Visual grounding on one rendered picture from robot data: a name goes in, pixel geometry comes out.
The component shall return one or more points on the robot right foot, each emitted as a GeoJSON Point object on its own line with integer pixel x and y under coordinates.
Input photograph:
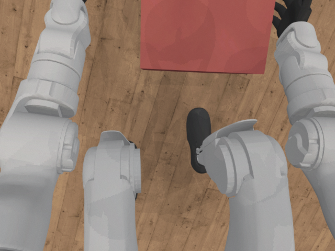
{"type": "Point", "coordinates": [198, 128]}

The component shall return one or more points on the right robot forearm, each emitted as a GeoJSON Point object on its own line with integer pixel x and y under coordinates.
{"type": "Point", "coordinates": [307, 84]}

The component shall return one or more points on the left robot forearm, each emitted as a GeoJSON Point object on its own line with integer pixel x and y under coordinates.
{"type": "Point", "coordinates": [57, 64]}

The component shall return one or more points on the robot left thigh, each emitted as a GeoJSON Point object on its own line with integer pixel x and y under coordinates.
{"type": "Point", "coordinates": [109, 198]}

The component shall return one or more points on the right robot upper arm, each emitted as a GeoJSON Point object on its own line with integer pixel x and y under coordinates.
{"type": "Point", "coordinates": [311, 147]}

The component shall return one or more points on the right robot hand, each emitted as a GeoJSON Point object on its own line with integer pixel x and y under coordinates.
{"type": "Point", "coordinates": [297, 10]}

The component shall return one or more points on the left robot upper arm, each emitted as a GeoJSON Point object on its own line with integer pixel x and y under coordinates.
{"type": "Point", "coordinates": [34, 150]}

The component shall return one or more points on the carton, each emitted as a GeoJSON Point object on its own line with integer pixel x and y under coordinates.
{"type": "Point", "coordinates": [205, 36]}

